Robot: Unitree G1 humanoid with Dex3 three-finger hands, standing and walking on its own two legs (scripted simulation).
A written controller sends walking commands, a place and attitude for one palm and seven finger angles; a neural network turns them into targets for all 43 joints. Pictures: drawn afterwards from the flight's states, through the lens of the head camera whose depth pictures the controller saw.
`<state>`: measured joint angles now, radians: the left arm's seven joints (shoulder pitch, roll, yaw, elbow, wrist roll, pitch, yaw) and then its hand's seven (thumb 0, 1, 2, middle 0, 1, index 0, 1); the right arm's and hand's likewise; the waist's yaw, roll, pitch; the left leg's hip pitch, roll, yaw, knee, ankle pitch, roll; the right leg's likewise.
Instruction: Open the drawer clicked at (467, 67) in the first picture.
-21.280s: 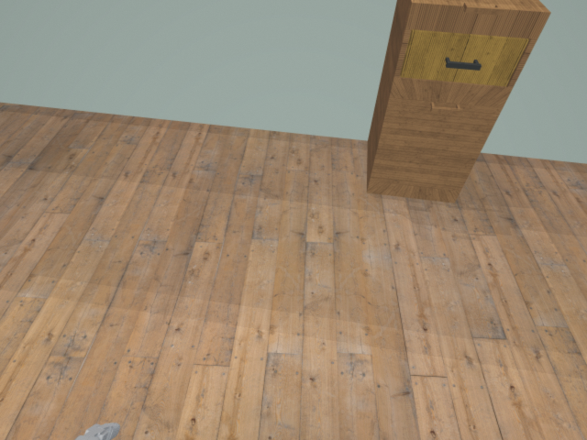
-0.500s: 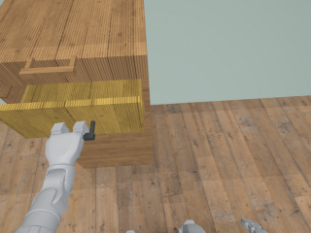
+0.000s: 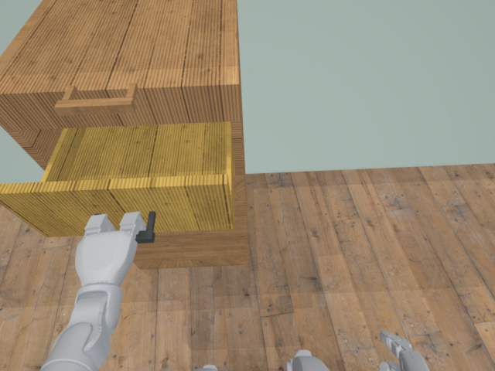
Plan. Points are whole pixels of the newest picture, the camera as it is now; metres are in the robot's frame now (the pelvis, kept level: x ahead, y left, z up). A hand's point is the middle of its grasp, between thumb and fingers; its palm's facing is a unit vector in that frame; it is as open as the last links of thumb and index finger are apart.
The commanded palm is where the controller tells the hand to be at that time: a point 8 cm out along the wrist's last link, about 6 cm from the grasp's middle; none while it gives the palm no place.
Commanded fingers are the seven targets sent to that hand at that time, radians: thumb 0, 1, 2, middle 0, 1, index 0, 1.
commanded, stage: pull the drawer open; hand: left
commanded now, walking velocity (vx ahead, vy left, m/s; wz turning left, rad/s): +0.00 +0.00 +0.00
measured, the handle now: (122, 228) +0.36 +0.24 -0.02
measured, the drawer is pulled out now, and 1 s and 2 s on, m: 0.14 0.24 0.30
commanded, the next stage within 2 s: open the thumb to release the handle in 1.86 s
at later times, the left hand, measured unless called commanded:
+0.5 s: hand (116, 293) +0.25 +0.23 -0.04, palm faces -0.02 -0.04 -1.00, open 5.2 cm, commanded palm +0.21 +0.24 +0.01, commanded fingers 0.00 0.90 0.90 -0.40 -1.35 -0.40 -1.35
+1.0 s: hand (108, 329) +0.19 +0.23 -0.04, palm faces -0.02 -0.05 -1.00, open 5.3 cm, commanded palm +0.15 +0.24 +0.01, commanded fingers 0.00 0.90 0.90 -0.40 -1.35 -0.40 -1.35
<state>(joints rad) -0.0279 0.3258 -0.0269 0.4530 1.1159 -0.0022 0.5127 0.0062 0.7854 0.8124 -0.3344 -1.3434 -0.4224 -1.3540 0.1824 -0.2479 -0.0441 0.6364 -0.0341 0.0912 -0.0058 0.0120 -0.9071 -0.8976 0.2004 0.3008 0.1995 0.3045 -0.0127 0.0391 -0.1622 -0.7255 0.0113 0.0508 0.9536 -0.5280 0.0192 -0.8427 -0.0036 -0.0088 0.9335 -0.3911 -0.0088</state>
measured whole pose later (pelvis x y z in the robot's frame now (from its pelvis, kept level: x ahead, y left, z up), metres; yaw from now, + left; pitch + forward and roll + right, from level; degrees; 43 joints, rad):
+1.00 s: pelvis +0.01 -0.01 -0.01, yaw +0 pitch +17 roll +1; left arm 0.45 0.32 -0.01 0.08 1.12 -0.07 0.59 0.01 0.77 0.80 -0.32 -1.31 -0.42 -1.35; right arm 0.11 -0.23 -0.03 0.57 -0.05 0.07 0.00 0.01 -0.91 -0.90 0.20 0.30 0.20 0.30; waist 0.03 0.02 -0.16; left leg -0.73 0.02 0.05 1.02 -0.58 0.00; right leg -0.87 0.00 -0.01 1.03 -0.45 -0.03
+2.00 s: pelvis -0.02 -0.02 -0.03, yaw +1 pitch +17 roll +2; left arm 0.59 0.35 0.03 0.00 1.10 -0.15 0.59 0.01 0.76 0.83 -0.32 -1.29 -0.40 -1.34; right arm 0.12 -0.23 -0.03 0.55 -0.07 0.07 -0.01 0.02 -0.91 -0.90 0.20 0.30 0.20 0.30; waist 0.04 0.03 -0.17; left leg -0.82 0.01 0.04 1.11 -0.58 -0.01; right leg -0.95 0.00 -0.02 1.12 -0.46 -0.04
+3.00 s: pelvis -0.02 -0.03 -0.02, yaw +2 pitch +15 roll +2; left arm 0.48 0.34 -0.01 0.08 1.08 -0.09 0.56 0.00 -0.48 0.30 -0.36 -1.21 -0.34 -1.22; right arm 0.14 -0.24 -0.02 0.57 -0.05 0.03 -0.04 0.02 -0.91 -0.90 0.20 0.30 0.20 0.30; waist 0.05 0.04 -0.16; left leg -0.78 0.01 0.01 1.05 -0.54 -0.02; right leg -0.90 -0.01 -0.04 1.05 -0.43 -0.05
